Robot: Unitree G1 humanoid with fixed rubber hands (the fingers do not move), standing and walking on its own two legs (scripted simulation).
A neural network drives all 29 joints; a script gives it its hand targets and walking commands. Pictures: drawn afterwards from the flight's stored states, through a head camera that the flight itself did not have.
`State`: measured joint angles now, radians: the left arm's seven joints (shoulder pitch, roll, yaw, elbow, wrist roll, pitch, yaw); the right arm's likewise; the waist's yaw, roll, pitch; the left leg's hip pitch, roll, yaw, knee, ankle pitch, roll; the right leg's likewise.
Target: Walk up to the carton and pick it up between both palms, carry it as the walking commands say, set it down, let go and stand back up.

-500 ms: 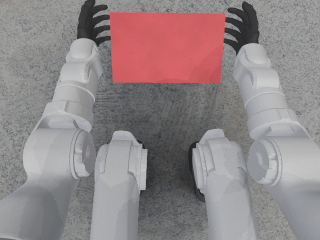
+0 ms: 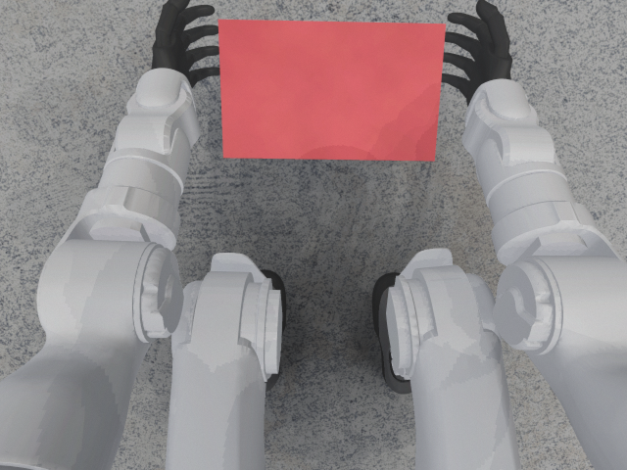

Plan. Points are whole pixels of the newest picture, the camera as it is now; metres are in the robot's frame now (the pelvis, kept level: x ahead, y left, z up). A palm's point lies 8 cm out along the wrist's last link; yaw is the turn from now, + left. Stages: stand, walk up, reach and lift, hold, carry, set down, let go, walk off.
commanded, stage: set down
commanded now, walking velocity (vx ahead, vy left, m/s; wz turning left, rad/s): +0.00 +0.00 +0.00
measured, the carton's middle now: (327, 103) +0.50 +0.01 -0.27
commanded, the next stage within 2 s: none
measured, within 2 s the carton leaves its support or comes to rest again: neither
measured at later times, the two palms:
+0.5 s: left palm (174, 72) +0.52 +0.18 -0.17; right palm (486, 79) +0.51 -0.16 -0.17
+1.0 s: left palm (166, 88) +0.50 +0.19 -0.19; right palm (491, 90) +0.50 -0.17 -0.19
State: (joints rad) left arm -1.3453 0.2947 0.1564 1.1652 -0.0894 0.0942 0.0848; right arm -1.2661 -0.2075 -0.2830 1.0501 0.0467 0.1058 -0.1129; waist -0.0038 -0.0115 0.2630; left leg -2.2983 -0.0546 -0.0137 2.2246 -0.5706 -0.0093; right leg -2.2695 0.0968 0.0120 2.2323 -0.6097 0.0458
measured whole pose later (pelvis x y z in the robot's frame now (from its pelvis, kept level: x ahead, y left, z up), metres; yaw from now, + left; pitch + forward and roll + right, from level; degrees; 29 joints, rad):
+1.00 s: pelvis +0.00 +0.00 +0.00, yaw +0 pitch +37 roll -1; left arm -1.34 0.37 0.07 1.22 -0.20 -0.04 0.08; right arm -1.31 -0.29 -0.11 1.17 0.21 -0.03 -0.11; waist -0.01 -0.02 0.31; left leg -2.31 -0.02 -0.01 2.22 -0.56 0.00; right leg -2.28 0.06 -0.01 2.22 -0.59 0.03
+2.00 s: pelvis +0.00 +0.00 +0.09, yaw +0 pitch +45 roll -1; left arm -1.12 0.39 0.19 0.90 -0.14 0.12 0.01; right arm -1.06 -0.30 -0.21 0.81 0.15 0.13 -0.07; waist -0.01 0.00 0.00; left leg -2.15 -0.02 -0.01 1.91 -0.53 0.01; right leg -2.13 0.04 -0.01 1.91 -0.56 0.01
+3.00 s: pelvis +0.06 +0.00 +0.32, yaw +1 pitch +42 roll -1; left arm -0.78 0.24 0.30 0.78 0.07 0.09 -0.05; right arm -0.72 -0.19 -0.30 0.73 -0.07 0.09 0.04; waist -0.01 0.00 -0.12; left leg -1.41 -0.03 -0.04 0.98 -0.30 0.00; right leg -1.39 0.03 0.02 0.98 -0.32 0.01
